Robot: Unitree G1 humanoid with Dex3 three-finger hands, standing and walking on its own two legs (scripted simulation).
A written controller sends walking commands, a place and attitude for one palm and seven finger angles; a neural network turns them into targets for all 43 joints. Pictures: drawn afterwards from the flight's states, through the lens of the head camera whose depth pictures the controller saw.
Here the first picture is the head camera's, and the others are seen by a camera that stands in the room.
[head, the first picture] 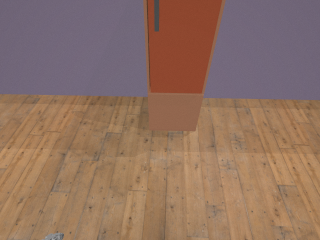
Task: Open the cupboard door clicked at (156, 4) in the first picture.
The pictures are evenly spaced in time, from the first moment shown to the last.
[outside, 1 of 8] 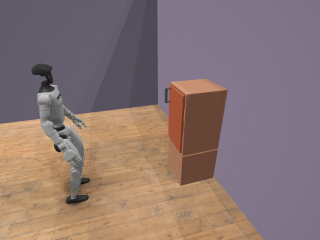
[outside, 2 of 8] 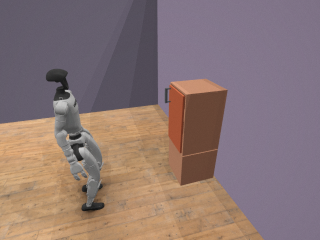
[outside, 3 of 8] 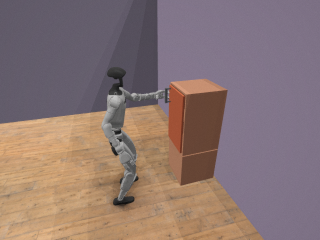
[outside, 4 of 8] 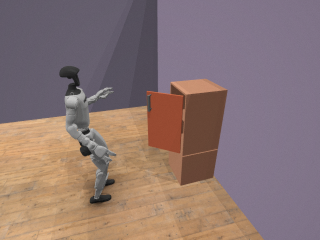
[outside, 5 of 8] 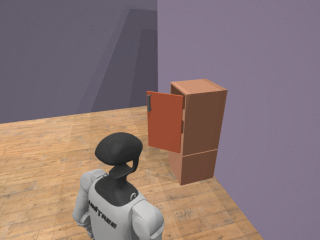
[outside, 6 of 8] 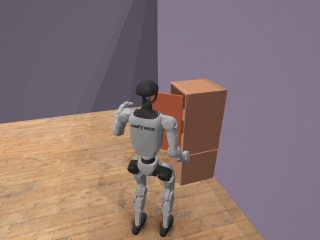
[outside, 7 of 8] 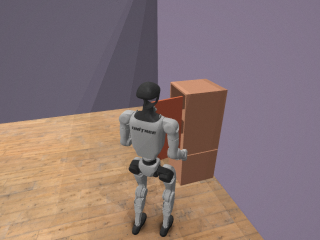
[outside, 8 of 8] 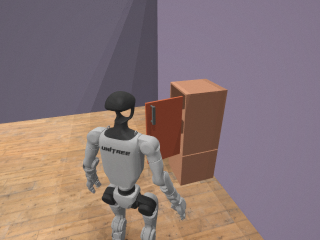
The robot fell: no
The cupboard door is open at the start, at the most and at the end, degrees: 0 100 100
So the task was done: yes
